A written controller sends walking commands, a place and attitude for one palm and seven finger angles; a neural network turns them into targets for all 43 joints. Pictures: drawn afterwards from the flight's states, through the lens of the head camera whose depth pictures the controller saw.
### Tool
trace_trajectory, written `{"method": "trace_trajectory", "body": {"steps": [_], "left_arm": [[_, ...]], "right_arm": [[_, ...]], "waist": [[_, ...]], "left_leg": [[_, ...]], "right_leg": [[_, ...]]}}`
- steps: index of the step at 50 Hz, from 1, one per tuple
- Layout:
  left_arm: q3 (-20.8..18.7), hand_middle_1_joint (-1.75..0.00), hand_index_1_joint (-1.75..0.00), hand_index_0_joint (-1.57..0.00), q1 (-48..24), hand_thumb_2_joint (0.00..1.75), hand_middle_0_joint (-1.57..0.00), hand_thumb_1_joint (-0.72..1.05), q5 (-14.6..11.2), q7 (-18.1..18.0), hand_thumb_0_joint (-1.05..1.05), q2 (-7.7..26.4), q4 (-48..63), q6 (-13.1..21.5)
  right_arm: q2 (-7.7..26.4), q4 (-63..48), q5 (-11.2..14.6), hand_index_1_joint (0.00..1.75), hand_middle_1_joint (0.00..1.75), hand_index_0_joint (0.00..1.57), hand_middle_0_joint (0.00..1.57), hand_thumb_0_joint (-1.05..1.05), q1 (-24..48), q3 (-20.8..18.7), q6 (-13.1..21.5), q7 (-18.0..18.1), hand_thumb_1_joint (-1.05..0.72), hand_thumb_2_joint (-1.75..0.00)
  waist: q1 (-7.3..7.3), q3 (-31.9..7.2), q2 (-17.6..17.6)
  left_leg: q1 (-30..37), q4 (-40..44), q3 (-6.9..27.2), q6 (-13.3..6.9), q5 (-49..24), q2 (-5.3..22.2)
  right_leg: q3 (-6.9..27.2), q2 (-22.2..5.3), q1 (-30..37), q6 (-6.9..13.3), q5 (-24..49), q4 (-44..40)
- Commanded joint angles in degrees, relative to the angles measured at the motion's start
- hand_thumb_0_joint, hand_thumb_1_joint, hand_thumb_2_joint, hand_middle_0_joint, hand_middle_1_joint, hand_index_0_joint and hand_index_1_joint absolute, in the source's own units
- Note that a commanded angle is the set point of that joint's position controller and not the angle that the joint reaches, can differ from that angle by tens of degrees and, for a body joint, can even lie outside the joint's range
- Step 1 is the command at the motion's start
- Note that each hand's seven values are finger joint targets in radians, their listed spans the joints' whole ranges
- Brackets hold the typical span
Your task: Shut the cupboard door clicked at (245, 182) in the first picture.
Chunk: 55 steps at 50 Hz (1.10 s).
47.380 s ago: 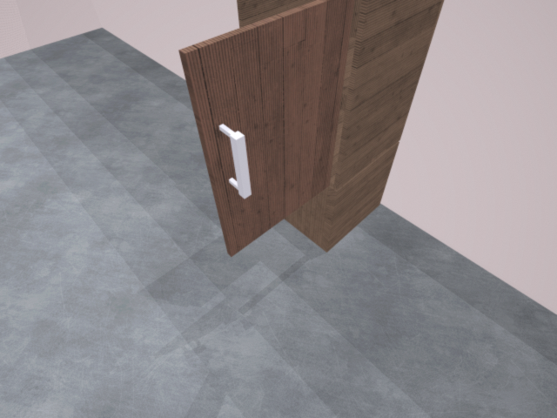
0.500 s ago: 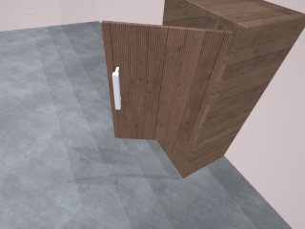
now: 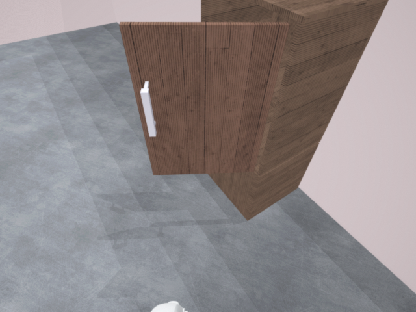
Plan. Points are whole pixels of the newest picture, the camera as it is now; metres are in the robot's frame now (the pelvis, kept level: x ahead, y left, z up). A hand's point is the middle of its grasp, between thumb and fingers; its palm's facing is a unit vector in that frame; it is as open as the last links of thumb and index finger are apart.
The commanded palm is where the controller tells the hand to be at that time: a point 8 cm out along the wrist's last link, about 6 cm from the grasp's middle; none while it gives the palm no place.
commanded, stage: come to a stop and stand still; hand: left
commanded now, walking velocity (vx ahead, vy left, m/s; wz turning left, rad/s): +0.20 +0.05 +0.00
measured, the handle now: (149, 110) +0.67 +0.20 +0.00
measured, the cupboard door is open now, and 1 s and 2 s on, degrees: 59 59 59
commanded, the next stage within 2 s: look again from close up in 0.42 s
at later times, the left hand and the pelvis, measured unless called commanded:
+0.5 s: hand out of the picture +0.08 +0.21 -0.18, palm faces +0.04 -0.97 -0.22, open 7.3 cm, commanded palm none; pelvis +0.03 +0.03 -0.01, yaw +1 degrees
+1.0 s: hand out of the picture +0.05 +0.20 -0.18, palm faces +0.05 -0.98 -0.18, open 7.3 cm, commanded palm none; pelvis +0.05 +0.03 +0.00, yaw +1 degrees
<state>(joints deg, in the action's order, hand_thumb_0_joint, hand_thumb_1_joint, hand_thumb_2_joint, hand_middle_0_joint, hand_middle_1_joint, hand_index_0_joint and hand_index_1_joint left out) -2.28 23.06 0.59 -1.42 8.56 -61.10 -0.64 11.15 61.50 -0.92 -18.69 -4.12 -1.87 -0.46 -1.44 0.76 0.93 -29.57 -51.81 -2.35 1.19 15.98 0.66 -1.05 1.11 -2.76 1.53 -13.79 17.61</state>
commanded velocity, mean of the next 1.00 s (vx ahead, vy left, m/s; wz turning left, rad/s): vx -0.01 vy -0.03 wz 0.00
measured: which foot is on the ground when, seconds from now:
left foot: up 0.00-0.16, down 0.18-1.00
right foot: down 0.00-0.18, up 0.20-0.42, down 0.44-1.00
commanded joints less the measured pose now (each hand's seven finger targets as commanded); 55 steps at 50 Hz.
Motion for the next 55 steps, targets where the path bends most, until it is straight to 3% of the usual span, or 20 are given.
{"method": "trace_trajectory", "body": {"steps": [1,5,7,8,9,10,11,14,17,20,21,23,24,25,28,31,33,39,46,55], "left_arm": [[-1.83,-0.30,-0.30,-0.20,-2.10,0.90,-0.20,0.90,0.87,-0.41,0.00,8.85,3.95,3.67],[-2.12,-0.30,-0.30,-0.20,-0.93,0.90,-0.20,0.90,1.46,0.33,0.00,9.82,2.97,2.98],[-1.63,-0.30,-0.30,-0.20,-0.31,0.90,-0.20,0.90,1.08,0.64,0.00,7.82,2.67,2.07],[-1.01,-0.30,-0.30,-0.20,0.46,0.90,-0.20,0.90,0.84,0.75,0.00,5.51,2.92,1.69],[-0.43,-0.30,-0.30,-0.20,0.81,0.90,-0.20,0.90,0.45,0.90,0.00,3.07,4.03,1.56],[-0.20,-0.30,-0.30,-0.20,-1.25,0.90,-0.20,0.90,0.60,0.80,0.00,3.66,5.13,1.44],[-0.06,-0.30,-0.30,-0.20,-2.16,0.90,-0.20,0.90,0.75,0.56,0.00,3.71,5.18,1.26],[0.27,-0.30,-0.30,-0.20,-2.27,0.90,-0.20,0.90,0.10,0.64,0.00,2.30,3.27,0.70],[0.04,-0.30,-0.30,-0.20,-1.67,0.90,-0.20,0.90,-0.29,0.71,0.00,2.81,2.78,0.24],[-0.66,-0.30,-0.30,-0.20,-1.04,0.90,-0.20,0.90,0.23,0.63,0.00,3.85,2.64,-0.24],[-0.81,-0.30,-0.30,-0.20,-0.90,0.90,-0.20,0.90,0.44,0.36,0.00,5.27,3.02,0.05],[-1.18,-0.30,-0.30,-0.20,-3.49,0.90,-0.20,0.90,0.64,-0.02,0.00,9.10,4.20,0.35],[-1.05,-0.30,-0.30,-0.20,-5.55,0.90,-0.20,0.90,0.64,-0.02,0.00,9.86,4.79,0.30],[-0.97,-0.30,-0.30,-0.20,-7.25,0.90,-0.20,0.90,0.52,-0.21,0.00,9.01,5.17,0.77],[-0.43,-0.30,-0.30,-0.20,-9.30,0.90,-0.20,0.90,0.20,-0.24,0.00,7.43,5.03,1.16],[-0.12,-0.30,-0.30,-0.20,-8.29,0.90,-0.20,0.90,0.09,-0.18,0.00,6.35,4.33,1.26],[-0.14,-0.30,-0.30,-0.20,-7.10,0.90,-0.20,0.90,0.11,-0.15,0.00,6.40,3.22,1.32],[0.39,-0.30,-0.30,-0.20,-5.88,0.90,-0.20,0.90,0.09,-0.29,0.00,6.36,1.36,1.86],[0.85,-0.30,-0.30,-0.20,-4.89,0.90,-0.20,0.90,0.22,-0.43,0.00,5.88,0.22,1.94],[1.14,-0.30,-0.30,-0.20,-2.19,0.90,-0.20,0.90,0.21,-0.63,0.00,4.77,-1.16,2.09]], "right_arm": [[3.28,-4.80,0.13,0.30,0.30,0.20,0.20,0.00,1.74,-0.92,1.98,-0.53,-0.90,-0.90],[1.37,-4.90,0.18,0.30,0.30,0.20,0.20,0.00,1.22,-0.21,3.36,-0.18,-0.90,-0.90],[1.56,-2.49,0.01,0.30,0.30,0.20,0.20,0.00,-4.18,0.46,4.25,0.54,-0.90,-0.90],[4.32,-1.24,-0.04,0.30,0.30,0.20,0.20,0.00,-7.64,0.24,4.77,1.11,-0.90,-0.90],[8.86,-0.92,-0.51,0.30,0.30,0.20,0.20,0.00,-10.74,-0.54,4.77,1.66,-0.90,-0.90],[10.64,-1.20,-0.65,0.30,0.30,0.20,0.20,0.00,-12.12,-0.84,4.21,2.16,-0.90,-0.90],[10.13,-1.70,-0.91,0.30,0.30,0.20,0.20,0.00,-8.95,-0.73,3.98,2.08,-0.90,-0.90],[5.27,-2.00,-0.58,0.30,0.30,0.20,0.20,0.00,0.09,1.23,4.22,2.70,-0.90,-0.90],[6.08,-1.70,-0.36,0.30,0.30,0.20,0.20,0.00,2.00,0.82,3.58,3.20,-0.90,-0.90],[6.49,-0.83,-0.07,0.30,0.30,0.20,0.20,0.00,2.24,-0.18,2.40,3.23,-0.90,-0.90],[5.21,-0.97,0.06,0.30,0.30,0.20,0.20,0.00,2.00,-0.10,2.25,3.03,-0.90,-0.90],[0.90,-1.57,0.30,0.30,0.30,0.20,0.20,0.00,2.32,0.72,1.51,2.49,-0.90,-0.90],[0.28,-1.06,0.15,0.30,0.30,0.20,0.20,0.00,1.69,0.70,1.25,2.23,-0.90,-0.90],[-0.14,-0.56,-0.10,0.30,0.30,0.20,0.20,0.00,2.05,0.83,0.86,2.18,-0.90,-0.90],[0.16,1.24,-0.09,0.30,0.30,0.20,0.20,0.00,-0.20,1.34,1.50,1.93,-0.90,-0.90],[2.05,1.74,0.01,0.30,0.30,0.20,0.20,0.00,1.70,1.57,2.30,1.86,-0.90,-0.90],[1.95,1.93,0.03,0.30,0.30,0.20,0.20,0.00,3.28,1.93,2.54,1.89,-0.90,-0.90],[2.21,2.98,0.26,0.30,0.30,0.20,0.20,0.00,2.51,2.11,2.68,2.04,-0.90,-0.90],[2.27,3.74,0.41,0.30,0.30,0.20,0.20,0.00,1.80,2.48,2.58,2.04,-0.90,-0.90],[1.65,4.47,0.38,0.30,0.30,0.20,0.20,0.00,1.08,2.78,2.70,2.18,-0.90,-0.90]], "waist": [[0.06,8.65,-5.46],[0.71,8.09,-9.18],[-0.63,6.40,-4.99],[-1.19,4.33,3.53],[-1.56,1.87,15.20],[-2.15,2.24,11.63],[-1.15,3.00,6.03],[1.63,3.00,8.98],[2.11,-0.83,6.31],[2.43,0.06,2.18],[2.71,0.36,-1.83],[1.21,2.65,-11.06],[0.47,1.98,-8.81],[0.14,2.77,-12.73],[-0.90,1.74,-7.80],[0.71,1.20,-0.85],[1.53,2.39,3.09],[1.38,-0.33,-0.18],[1.12,1.60,-2.05],[1.31,2.74,-0.51]], "left_leg": [[-4.31,-0.49,1.22,-0.55,0.75,3.55],[8.63,16.08,-1.47,-1.00,2.76,2.45],[21.48,25.78,-3.11,-0.72,-1.78,-0.05],[26.73,30.02,5.20,-2.24,-3.90,5.77],[29.51,36.21,20.50,-7.11,-4.19,17.36],[25.31,40.18,27.00,-11.22,-4.72,21.76],[19.33,40.69,24.42,-11.93,-1.10,21.56],[12.49,39.33,13.35,-9.58,-13.18,16.32],[15.20,34.46,8.84,-9.02,-23.64,14.79],[12.09,30.50,7.28,-6.60,-13.35,12.36],[10.11,27.88,6.22,-4.77,-9.43,10.10],[7.83,20.48,-1.51,-0.80,2.60,2.27],[11.92,18.65,-1.10,-0.66,4.16,1.69],[13.40,17.27,-0.27,-0.69,3.34,2.36],[16.98,23.00,0.86,-0.86,-5.22,3.48],[17.33,28.78,3.90,-1.29,-11.53,6.43],[16.25,30.10,4.35,-1.64,-11.98,6.41],[19.47,30.29,3.61,-1.43,-13.39,6.04],[20.16,32.10,3.72,-1.61,-11.32,5.93],[20.54,32.82,3.50,-1.75,-10.44,5.38]], "right_leg": [[11.45,-16.61,-4.88,9.18,-9.39,-9.65],[10.28,-15.98,-9.90,7.80,-10.46,-3.80],[5.31,-10.33,-15.46,4.75,-7.95,5.74],[1.72,-6.51,-19.49,2.49,-7.77,15.14],[-3.97,-2.28,-25.85,-0.45,-16.02,26.01],[-1.76,-2.21,-26.14,-0.20,-20.70,34.06],[1.08,-4.35,-23.17,0.53,-19.33,36.96],[2.26,-6.45,-16.42,-0.86,-11.44,32.10],[-0.18,-4.80,-10.85,-1.79,-6.79,20.70],[-1.16,-3.52,-6.17,-1.77,1.24,10.60],[2.48,-5.13,-4.50,-1.07,3.85,5.77],[12.96,-15.38,-8.43,4.37,6.04,-0.43],[13.45,-17.14,-12.57,6.16,1.16,-1.39],[12.95,-14.74,-15.13,6.16,-0.38,-2.62],[7.82,-11.36,-13.55,4.21,4.43,1.24],[3.91,-7.30,-10.25,0.70,4.87,3.90],[3.87,-7.25,-8.76,0.24,6.15,3.89],[3.43,-7.84,-6.43,0.06,10.21,2.63],[3.26,-7.58,-7.59,-0.12,6.61,0.87],[3.27,-7.68,-8.14,-0.23,5.21,0.12]]}}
